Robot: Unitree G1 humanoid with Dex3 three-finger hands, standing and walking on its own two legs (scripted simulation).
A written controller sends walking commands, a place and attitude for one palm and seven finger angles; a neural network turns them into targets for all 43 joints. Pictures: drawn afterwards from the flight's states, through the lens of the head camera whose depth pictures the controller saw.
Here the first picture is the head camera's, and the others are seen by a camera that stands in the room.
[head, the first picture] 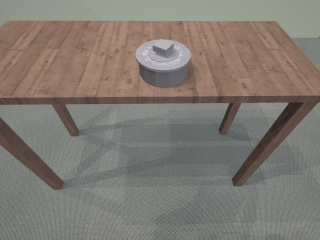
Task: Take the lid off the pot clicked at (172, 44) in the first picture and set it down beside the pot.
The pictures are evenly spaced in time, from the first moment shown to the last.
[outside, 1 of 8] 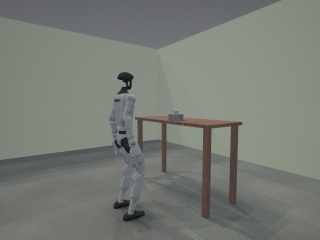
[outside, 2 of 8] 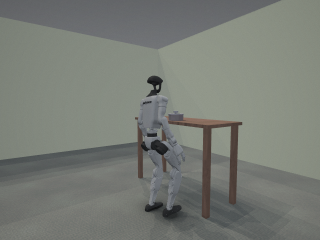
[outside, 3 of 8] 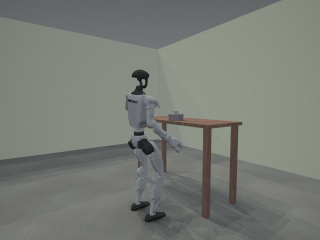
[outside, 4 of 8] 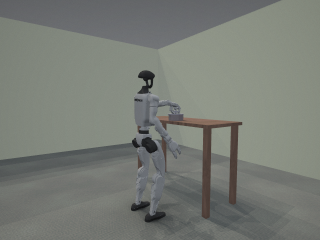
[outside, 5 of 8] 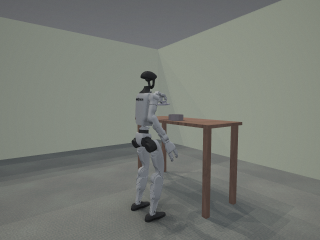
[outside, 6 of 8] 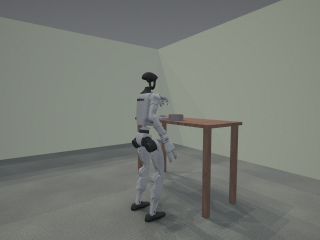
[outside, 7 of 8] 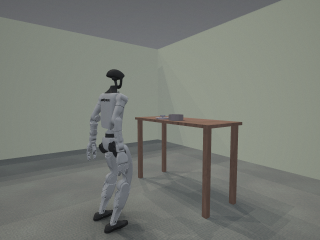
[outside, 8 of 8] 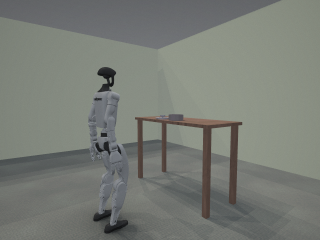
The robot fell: no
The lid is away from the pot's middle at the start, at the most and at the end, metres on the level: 0.00 0.25 0.23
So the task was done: yes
